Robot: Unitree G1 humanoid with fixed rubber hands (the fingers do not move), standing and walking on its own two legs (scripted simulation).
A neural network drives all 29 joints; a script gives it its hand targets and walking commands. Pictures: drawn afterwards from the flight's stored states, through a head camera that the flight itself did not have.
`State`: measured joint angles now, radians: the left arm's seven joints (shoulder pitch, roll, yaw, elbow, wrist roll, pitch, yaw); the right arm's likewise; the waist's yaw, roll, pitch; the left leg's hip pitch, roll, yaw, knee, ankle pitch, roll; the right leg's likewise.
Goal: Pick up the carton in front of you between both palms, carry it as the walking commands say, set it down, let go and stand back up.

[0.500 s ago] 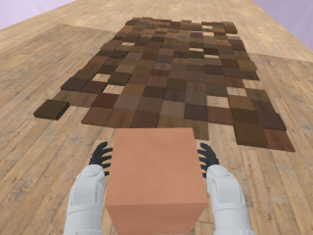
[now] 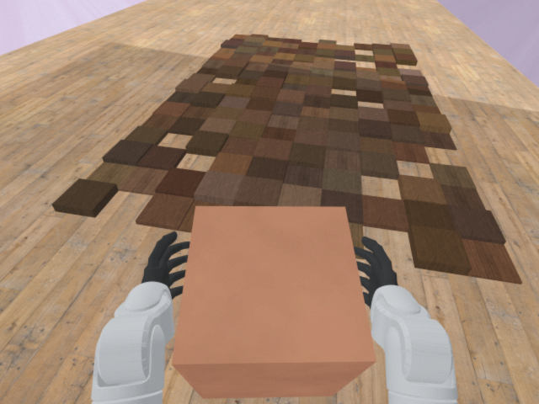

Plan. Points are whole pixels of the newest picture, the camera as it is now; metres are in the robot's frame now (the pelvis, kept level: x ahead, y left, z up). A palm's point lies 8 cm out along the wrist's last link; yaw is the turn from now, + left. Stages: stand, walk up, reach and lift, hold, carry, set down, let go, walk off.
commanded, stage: carry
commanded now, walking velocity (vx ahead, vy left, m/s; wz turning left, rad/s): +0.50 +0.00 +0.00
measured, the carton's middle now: (269, 308) +0.28 +0.00 +0.03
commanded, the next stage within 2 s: none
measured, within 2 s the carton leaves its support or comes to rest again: neither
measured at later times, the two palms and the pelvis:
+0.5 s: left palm (219, 202) +0.49 +0.09 +0.06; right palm (373, 204) +0.49 -0.21 +0.06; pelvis +0.26 -0.06 -0.02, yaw +1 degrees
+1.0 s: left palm (225, 123) +0.82 +0.11 +0.06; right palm (338, 128) +0.79 -0.19 +0.06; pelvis +0.58 -0.02 -0.02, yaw -4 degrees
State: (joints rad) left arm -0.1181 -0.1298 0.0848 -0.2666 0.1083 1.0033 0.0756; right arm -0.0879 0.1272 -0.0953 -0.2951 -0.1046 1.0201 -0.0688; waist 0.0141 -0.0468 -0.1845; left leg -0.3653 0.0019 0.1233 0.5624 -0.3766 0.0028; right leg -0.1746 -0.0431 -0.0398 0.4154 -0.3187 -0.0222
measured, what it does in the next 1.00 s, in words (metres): walks ahead: left foot, then right foot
